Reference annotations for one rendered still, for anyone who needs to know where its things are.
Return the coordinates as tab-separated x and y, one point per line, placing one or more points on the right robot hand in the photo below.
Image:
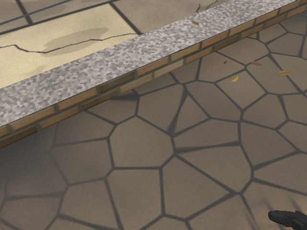
296	220

